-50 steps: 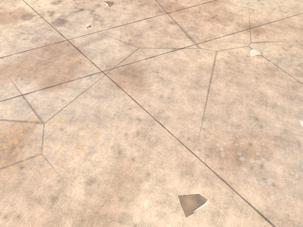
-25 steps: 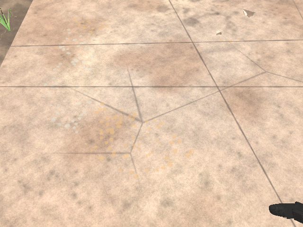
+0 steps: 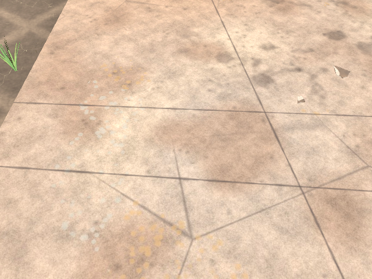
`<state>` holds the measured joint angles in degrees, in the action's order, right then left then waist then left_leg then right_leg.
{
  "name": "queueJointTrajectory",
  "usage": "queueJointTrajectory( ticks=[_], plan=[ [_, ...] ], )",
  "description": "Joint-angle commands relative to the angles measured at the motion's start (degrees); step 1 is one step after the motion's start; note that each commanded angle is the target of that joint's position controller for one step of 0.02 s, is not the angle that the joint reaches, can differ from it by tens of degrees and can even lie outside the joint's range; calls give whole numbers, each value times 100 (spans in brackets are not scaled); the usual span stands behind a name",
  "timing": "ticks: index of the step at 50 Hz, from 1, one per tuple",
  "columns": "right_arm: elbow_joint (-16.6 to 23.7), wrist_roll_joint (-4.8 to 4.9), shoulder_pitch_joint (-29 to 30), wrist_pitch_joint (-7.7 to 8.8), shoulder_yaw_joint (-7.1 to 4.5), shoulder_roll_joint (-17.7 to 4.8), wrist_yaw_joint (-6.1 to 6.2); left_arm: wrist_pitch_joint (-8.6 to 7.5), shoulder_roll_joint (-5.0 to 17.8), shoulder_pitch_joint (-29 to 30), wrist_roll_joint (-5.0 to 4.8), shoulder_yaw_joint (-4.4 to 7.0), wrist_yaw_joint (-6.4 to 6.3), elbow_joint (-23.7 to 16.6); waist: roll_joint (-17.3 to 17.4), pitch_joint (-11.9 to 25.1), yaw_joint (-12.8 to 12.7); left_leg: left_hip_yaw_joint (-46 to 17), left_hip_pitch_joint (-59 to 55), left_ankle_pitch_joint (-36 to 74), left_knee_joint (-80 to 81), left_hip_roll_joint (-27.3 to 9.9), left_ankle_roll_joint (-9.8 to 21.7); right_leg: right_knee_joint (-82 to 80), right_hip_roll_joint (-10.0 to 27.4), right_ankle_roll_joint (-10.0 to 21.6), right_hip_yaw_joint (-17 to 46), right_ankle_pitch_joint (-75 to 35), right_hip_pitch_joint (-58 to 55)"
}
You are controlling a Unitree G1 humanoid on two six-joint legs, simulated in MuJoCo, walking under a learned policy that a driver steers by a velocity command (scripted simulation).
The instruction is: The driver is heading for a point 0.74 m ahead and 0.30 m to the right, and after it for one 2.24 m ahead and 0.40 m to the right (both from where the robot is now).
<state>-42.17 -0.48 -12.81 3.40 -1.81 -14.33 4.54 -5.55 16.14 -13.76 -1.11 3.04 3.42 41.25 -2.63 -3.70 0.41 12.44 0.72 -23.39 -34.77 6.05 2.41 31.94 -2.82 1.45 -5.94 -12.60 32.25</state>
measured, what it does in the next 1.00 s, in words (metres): walks ahead, turning right: left foot, then right foot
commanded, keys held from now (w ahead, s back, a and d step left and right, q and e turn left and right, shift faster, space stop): e+shift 0.80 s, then shift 0.06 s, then q+shift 0.14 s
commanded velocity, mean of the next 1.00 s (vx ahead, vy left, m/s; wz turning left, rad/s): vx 0.04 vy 0.00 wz -0.80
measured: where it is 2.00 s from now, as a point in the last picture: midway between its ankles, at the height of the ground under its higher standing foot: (226, 213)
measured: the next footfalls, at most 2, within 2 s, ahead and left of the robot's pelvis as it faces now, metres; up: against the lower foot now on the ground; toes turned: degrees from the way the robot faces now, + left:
left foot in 0.42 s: +0.29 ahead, +0.14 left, +0.00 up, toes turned -35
right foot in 0.92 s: +0.09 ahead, -0.05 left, +0.00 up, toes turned -55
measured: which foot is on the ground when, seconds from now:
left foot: up 0.00-0.40, down 0.42-0.92, up 0.94-1.00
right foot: down 0.00-0.42, up 0.44-0.90, down 0.92-1.00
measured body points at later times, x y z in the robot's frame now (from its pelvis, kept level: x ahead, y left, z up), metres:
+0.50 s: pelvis +0.16 +0.08 +0.01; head +0.19 +0.07 +0.46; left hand +0.45 +0.26 -0.06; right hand +0.17 -0.25 -0.07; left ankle +0.26 +0.16 -0.72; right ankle +0.15 -0.04 -0.68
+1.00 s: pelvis +0.16 +0.06 +0.01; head +0.16 +0.01 +0.46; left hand +0.48 +0.04 -0.05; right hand -0.02 -0.20 -0.12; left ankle +0.26 +0.17 -0.69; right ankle +0.08 -0.01 -0.72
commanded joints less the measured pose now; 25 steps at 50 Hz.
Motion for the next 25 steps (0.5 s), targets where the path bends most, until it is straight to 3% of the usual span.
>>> queueJointTrajectory(
  ticks=[1, 2, 3, 4, 5, 6, 8, 10, 11, 14, 17, 19, 20, 21, 22, 23, 24, 25],
  plan=[
    [961, -71, 1522, 9, -69, -3, -201, 82, 830, -3042, 123, 325, -174, 551, -1543, 652, -1303, -400, 3399, -1389, -5327, 270, -825, -303, 435, 804, 1117, -2470, -3974],
    [950, -17, 2, 13, 59, 404, -359, -54, 859, -1693, 514, 166, -206, 3, -1509, 1275, -23, -1827, 4106, -1760, -6766, 448, -811, -73, 1338, 1698, 3507, -3344, -3928],
    [960, -26, -387, 30, 36, -210, -496, -3, 1080, -950, 485, 251, -232, -590, -590, 2091, 26, -2458, 3776, -1160, -6555, 298, -584, -967, 1854, 2180, 4639, -1692, -3697],
    [1033, 64, -201, 9, -88, -762, -549, 93, 1238, -202, 296, 348, -291, -921, 462, 1537, 352, -2494, 3896, -571, -5855, 83, -328, -1643, 1839, 2211, 4969, 1760, -2896],
    [1063, 11, 212, -53, -160, -901, -513, 172, 1049, 113, 60, 315, -312, -1072, 1248, 927, 387, -2349, 3813, -186, -5161, -187, -283, -2060, 1581, 1922, 4889, 3573, -1992],
    [1189, -10, 490, -141, -159, -806, -467, 210, 964, 233, 17, 281, -334, -1134, 1179, 670, 410, -2351, 3627, -67, -4583, -246, -312, -2205, 1344, 1769, 4813, 4009, -1430],
    [1124, -43, 567, -246, -168, -710, -379, 314, 893, 285, 50, 306, -393, -1166, 774, 402, 342, -2207, 3199, 112, -3083, -337, -455, -2031, 667, 1415, 3842, 3479, -888],
    [1075, -95, 770, -226, -110, -391, -289, 446, 957, -134, 56, 377, -517, -1015, 388, 768, 52, -2032, 2904, 291, -2229, -203, -654, -1657, 459, 1370, 3372, 1984, -1135],
    [1063, -50, 799, -227, -95, -316, -262, 522, 990, -237, 32, 404, -573, -969, 172, 1026, -2, -2061, 2793, 435, -1960, -164, -727, -1509, 442, 1310, 3317, 1713, -1363],
    [979, 105, 988, -225, -135, -371, -233, 724, 955, -133, -36, 451, -659, -1066, -334, 1193, -175, -2093, 2669, 881, -1160, -66, -771, -1368, 337, 971, 3366, 2315, -1688],
    [904, 151, 1130, -142, -197, -441, -279, 836, 903, -16, -14, 473, -632, -1170, -728, 1067, -290, -2111, 2388, 904, -319, 15, -648, -1253, 285, 760, 3652, 2670, -1822],
    [784, 161, 922, -52, -285, -595, -339, 853, 868, 118, -26, 476, -598, -1252, -933, 1058, -188, -2154, 1973, 1030, 520, -32, -494, -1026, 274, 645, 3930, 2528, -1931],
    [656, 144, 647, -13, -344, -676, -353, 853, 826, 290, -68, 455, -583, -1318, -915, 1070, -12, -2099, 1505, 1524, 1251, -185, -384, -774, 144, 514, 3896, 2638, -1802],
    [602, 84, 533, -18, -418, -895, -350, 866, 601, 143, -70, 379, -567, -1336, -417, 1282, -77, -2583, 703, 1734, 1635, -959, -76, -65, -181, 315, 3571, 3895, -1304],
    [738, -59, 694, -95, -480, -1300, -318, 865, 344, -120, -44, 300, -562, -1361, 930, 1292, -309, -3851, 179, 2153, 1711, -2261, 593, 1294, -879, 46, 2380, 4892, -296],
    [749, -270, 761, -105, -486, -1229, -347, 754, 850, -122, 0, 429, -475, -1509, 1833, 1098, -428, -4796, 548, 2240, 1940, -2844, 1151, 2496, -637, -216, 2039, 4839, 477],
    [882, -204, 1048, -102, -431, -910, -320, 726, 1274, -130, 4, 530, -441, -1339, 1382, 875, -402, -4232, 682, 2007, 1876, -2659, 1106, 3110, -253, -397, 1858, 4316, 592],
    [921, -104, 1211, -137, -378, -705, -274, 764, 1310, -162, -18, 552, -444, -1183, 986, 724, -372, -3495, 823, 1674, 1752, -2204, 856, 3383, -123, -477, 1717, 3851, 582]
  ],
)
